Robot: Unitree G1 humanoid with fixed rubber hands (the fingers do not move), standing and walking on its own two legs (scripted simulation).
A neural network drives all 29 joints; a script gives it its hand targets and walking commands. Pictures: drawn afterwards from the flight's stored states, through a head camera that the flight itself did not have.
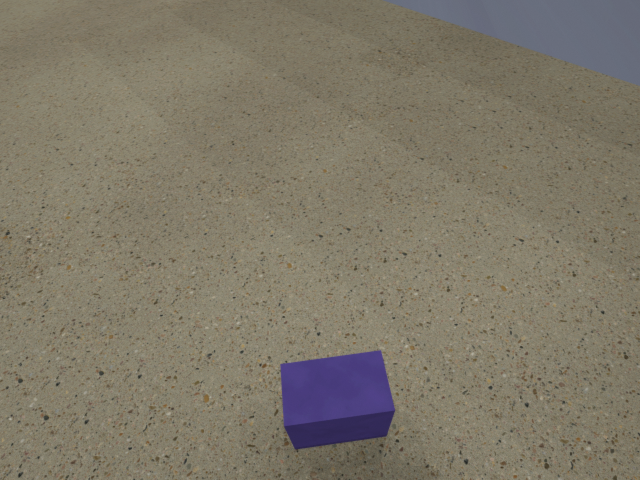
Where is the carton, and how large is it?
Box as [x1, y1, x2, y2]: [280, 350, 394, 449]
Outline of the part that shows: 380,350 280,364 284,427 295,449 386,435 394,412 394,407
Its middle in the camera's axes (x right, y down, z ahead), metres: +0.05 +0.44 +1.06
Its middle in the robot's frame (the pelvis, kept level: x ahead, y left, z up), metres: +0.40 +0.02 -0.64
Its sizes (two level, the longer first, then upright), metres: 0.268 0.153 0.258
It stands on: the floor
